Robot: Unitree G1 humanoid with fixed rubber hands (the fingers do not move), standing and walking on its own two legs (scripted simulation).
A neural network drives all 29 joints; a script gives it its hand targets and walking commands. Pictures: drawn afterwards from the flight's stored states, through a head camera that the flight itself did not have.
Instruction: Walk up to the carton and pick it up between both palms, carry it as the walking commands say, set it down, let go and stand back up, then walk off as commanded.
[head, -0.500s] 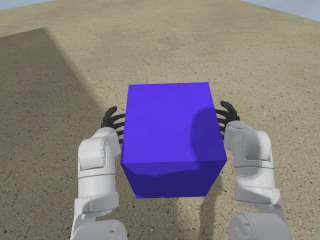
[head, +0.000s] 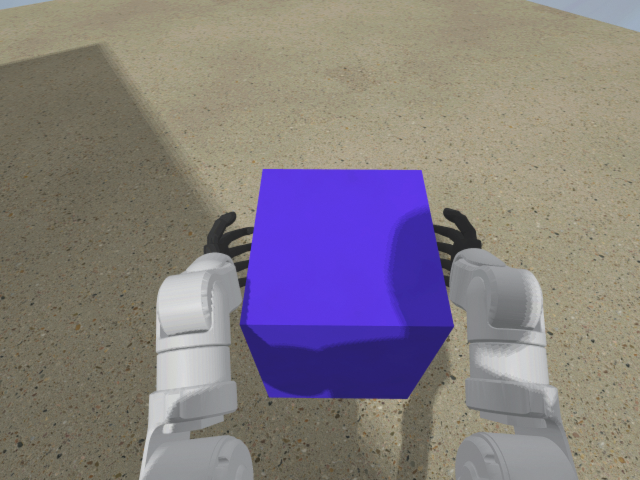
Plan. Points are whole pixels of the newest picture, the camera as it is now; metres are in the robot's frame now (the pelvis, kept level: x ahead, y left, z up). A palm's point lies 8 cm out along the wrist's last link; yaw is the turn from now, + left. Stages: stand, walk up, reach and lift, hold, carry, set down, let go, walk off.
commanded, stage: carry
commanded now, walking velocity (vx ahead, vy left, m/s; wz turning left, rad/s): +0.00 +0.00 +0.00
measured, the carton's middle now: (339, 291) +0.34 +0.00 +0.04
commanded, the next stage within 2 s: none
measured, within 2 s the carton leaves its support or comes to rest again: neither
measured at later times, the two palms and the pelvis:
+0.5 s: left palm (237, 263) +0.34 +0.12 +0.11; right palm (477, 258) +0.34 -0.17 +0.11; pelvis +0.01 -0.02 +0.00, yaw +0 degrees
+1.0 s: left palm (246, 256) +0.35 +0.11 +0.12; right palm (483, 252) +0.35 -0.18 +0.11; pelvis +0.02 -0.03 +0.00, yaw +0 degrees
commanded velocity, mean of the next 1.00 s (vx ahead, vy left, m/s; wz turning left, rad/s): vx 0.00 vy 0.00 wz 0.00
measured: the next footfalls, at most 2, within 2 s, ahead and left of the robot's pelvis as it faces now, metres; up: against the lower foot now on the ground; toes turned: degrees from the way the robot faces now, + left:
none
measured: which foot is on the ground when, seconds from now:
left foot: down 0.00-1.00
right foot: down 0.00-1.00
